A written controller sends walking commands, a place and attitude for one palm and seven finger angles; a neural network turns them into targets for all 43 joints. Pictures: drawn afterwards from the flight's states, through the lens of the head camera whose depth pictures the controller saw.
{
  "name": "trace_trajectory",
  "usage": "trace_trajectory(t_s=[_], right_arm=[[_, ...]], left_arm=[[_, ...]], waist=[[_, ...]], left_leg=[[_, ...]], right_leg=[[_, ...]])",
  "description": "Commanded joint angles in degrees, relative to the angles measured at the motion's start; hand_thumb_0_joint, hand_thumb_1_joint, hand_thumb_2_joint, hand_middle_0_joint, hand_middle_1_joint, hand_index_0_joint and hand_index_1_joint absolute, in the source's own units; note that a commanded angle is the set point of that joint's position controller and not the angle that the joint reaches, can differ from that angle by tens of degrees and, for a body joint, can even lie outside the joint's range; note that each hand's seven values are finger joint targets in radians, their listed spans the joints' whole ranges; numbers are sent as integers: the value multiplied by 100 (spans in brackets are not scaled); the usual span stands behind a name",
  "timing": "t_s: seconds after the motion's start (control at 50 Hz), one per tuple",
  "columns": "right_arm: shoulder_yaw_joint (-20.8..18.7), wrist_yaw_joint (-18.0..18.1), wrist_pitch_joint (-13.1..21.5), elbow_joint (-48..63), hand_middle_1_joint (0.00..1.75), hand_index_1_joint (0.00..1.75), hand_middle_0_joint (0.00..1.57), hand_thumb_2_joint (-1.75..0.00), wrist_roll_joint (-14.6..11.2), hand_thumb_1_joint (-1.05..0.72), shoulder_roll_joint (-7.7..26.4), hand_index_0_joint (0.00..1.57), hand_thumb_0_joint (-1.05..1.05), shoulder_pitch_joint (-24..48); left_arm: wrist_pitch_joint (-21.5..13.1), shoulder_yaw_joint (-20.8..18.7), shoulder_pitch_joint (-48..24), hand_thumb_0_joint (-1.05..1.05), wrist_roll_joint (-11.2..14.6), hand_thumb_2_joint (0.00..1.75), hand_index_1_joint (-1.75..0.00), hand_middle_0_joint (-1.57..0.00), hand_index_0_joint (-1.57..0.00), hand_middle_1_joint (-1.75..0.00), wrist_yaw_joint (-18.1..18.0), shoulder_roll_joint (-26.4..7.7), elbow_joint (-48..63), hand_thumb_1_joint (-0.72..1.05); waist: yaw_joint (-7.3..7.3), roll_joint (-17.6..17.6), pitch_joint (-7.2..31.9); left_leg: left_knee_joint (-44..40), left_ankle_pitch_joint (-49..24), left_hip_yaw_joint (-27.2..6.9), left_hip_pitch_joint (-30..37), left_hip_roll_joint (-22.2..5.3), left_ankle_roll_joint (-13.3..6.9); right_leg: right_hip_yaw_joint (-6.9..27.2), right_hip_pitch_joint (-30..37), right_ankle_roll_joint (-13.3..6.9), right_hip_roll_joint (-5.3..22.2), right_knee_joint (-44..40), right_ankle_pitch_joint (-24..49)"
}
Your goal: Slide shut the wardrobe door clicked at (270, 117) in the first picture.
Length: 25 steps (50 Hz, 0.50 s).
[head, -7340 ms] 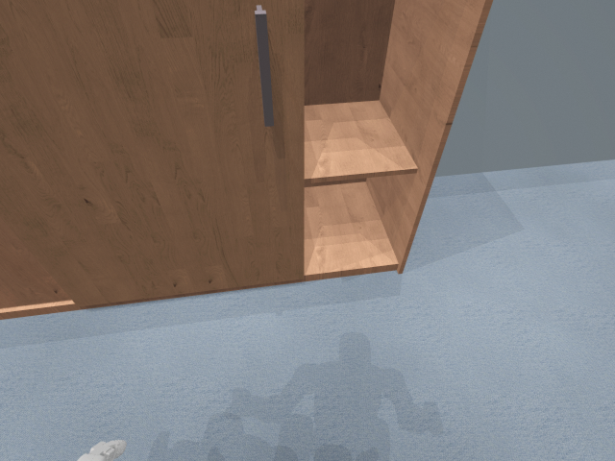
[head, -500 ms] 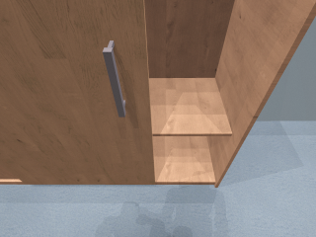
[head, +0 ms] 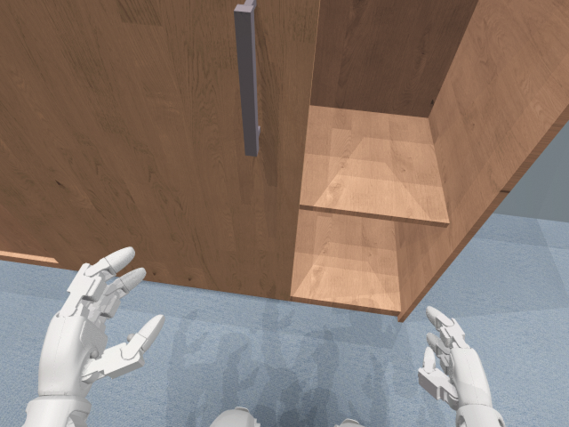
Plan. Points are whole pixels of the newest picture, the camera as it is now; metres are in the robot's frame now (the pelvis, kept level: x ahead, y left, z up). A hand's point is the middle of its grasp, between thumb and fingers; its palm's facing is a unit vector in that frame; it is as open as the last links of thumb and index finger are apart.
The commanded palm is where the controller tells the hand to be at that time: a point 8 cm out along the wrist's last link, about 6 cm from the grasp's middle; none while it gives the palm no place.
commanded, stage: raise the hand with hooked fingers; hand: left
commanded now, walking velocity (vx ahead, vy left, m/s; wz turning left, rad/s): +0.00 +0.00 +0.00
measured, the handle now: (251, 85) +0.56 +0.13 +0.18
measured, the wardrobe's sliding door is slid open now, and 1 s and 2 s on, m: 0.39 0.39 0.39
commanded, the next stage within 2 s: move the hooked fingers beside the handle in 1.50 s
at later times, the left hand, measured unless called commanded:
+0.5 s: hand (112, 257) +0.27 +0.25 +0.12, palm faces +0.00 -1.00 -0.07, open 12.7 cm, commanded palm +0.24 +0.30 +0.14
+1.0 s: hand (52, 172) +0.31 +0.30 +0.21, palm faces +0.09 -0.99 -0.09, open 14.0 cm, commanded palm +0.28 +0.34 +0.20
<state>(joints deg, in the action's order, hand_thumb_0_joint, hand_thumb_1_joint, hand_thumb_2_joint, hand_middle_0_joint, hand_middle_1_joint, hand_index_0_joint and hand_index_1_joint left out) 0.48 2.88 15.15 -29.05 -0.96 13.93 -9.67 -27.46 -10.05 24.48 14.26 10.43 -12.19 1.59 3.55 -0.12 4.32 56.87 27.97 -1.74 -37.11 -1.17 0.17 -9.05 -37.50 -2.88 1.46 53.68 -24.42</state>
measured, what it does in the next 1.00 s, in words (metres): rises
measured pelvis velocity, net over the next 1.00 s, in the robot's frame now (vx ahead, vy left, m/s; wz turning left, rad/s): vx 0.03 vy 0.02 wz -0.02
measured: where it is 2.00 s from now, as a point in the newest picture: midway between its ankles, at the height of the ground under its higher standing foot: outside the picture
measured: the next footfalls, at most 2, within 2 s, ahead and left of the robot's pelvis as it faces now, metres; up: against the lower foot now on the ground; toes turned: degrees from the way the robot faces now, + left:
none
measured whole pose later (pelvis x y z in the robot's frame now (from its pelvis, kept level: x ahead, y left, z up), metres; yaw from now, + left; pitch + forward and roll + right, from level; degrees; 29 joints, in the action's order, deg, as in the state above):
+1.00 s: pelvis +0.03 +0.02 +0.05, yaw -1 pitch +0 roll -1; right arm 5.2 6.0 15.4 -36.7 -3.1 14.6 -13.8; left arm 0.4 -25.9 -3.4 18.2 22.9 -24.3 -9.1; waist 2.9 -2.9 1.5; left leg 31.1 19.0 1.1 -11.8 0.2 -1.6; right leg -6.2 -13.2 -0.4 1.2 28.5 -14.9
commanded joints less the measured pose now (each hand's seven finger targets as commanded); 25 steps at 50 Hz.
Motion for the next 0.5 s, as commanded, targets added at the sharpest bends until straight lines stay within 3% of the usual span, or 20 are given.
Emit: trace_trajectory(t_s=[0.0, 0.04, 0.08, 0.14, 0.18, 0.22, 0.24, 0.3, 0.32, 0.34, 0.4, 0.44, 0.48], right_arm=[[-140, 192, 376, 431, 30, 30, 20, -90, -144, -90, 830, 20, 0, -192], [-111, 259, 300, 428, 30, 30, 20, -90, -209, -90, 887, 20, 0, -94], [-99, 295, 234, 595, 30, 30, 20, -90, -234, -90, 805, 20, 0, 132], [-47, 255, 209, 677, 30, 30, 20, -90, -165, -90, 631, 20, 0, 264], [-70, 172, 245, 606, 30, 30, 20, -90, -139, -90, 526, 20, 0, 122], [-114, 100, 313, 533, 30, 30, 20, -90, -103, -90, 538, 20, 0, -2], [-108, 71, 342, 503, 30, 30, 20, -90, -58, -90, 588, 20, 0, -15], [-159, 46, 461, 387, 30, 30, 20, -90, -77, -90, 729, 20, 0, -219], [-159, 60, 502, 343, 30, 30, 20, -90, -114, -90, 762, 20, 0, -259], [-151, 94, 533, 354, 30, 30, 20, -90, -117, -90, 826, 20, 0, -250], [-166, 214, 624, 277, 30, 30, 20, -90, -180, -90, 897, 20, 0, -282], [-139, 264, 629, 233, 30, 30, 20, -90, -161, -90, 952, 20, 0, -268], [-113, 279, 646, 241, 30, 30, 20, -90, -166, -90, 878, 20, 0, -200]], left_arm=[[-15, 206, -1851, 0, 81, 59, -76, -25, -25, -76, 846, -913, 956, 18], [768, -319, -1473, 0, 125, 57, -80, -25, -25, -80, 1043, -1274, 101, 13], [1363, -727, -1257, 0, 314, 55, -82, -26, -26, -82, 1038, -1388, 232, 8], [1766, -1470, -955, 0, 648, 52, -87, -26, -26, -87, 681, -1552, 564, 1], [1615, -1605, -821, 0, 703, 50, -90, -27, -27, -90, 373, -1411, 1019, -3], [1332, -1490, -931, 0, 568, 48, -93, -27, -27, -93, 162, -1310, 1300, -8], [1232, -1475, -1135, 0, 484, 47, -94, -27, -27, -94, 164, -1422, 1304, -10], [995, -1039, -1346, 0, 290, 44, -99, -28, -28, -99, 339, -1227, 1137, -17], [983, -870, -1435, 0, 290, 43, -100, -28, -28, -100, 451, -1129, 1080, -20], [1029, -797, -1653, 0, 341, 42, -102, -28, -28, -102, 607, -1147, 1050, -22], [1187, -1066, -1951, 0, 448, 39, -107, -29, -29, -107, 881, -1521, 986, -29], [1317, -1465, -2119, 0, 492, 37, -110, -29, -29, -110, 899, -1954, 943, -34], [1358, -1594, -2291, 0, 540, 35, -112, -29, -29, -112, 842, -1962, 1133, -38]], waist=[[-834, -262, 685], [-584, 12, 632], [-251, 134, 986], [141, 229, 1363], [129, 122, 1356], [22, -34, 1156], [11, -100, 1000], [-294, -315, 781], [-369, -440, 704], [-390, -322, 633], [-341, -359, 931], [-241, -320, 961], [-179, -502, 1051]], left_leg=[[-953, -520, -91, 229, 110, -216], [-1125, -537, -67, 114, 123, -209], [-1334, -791, -13, 194, 188, -183], [-1564, -1537, -9, 447, 192, -133], [-1730, -2022, 19, 696, 150, -101], [-1839, -2265, 56, 838, 116, -81], [-1870, -2359, 19, 834, 111, -77], [-1913, -2113, 84, 1047, 89, -112], [-1932, -1996, 90, 1159, 87, -118], [-1962, -1978, 36, 1193, 94, -134], [-2107, -1869, -11, 1458, 90, -145], [-2200, -1996, -88, 1581, 88, -143], [-2340, -2295, -120, 1836, 76, -100]], right_leg=[[1035, 637, 182, -146, -1373, -58], [1084, 944, 199, -89, -1632, -267], [1101, 1466, 248, 40, -1764, -132], [907, 2146, 228, 5, -1645, 744], [673, 2209, 215, -70, -1524, 1566], [570, 2042, 213, -119, -1476, 1924], [575, 2058, 175, -157, -1448, 1984], [555, 1690, 205, -158, -1581, 1759], [547, 1581, 202, -161, -1651, 1636], [559, 1630, 180, -182, -1694, 1624], [568, 1868, 195, -154, -1861, 1490], [538, 2036, 168, -188, -1910, 1568], [456, 2168, 153, -183, -1917, 1820]])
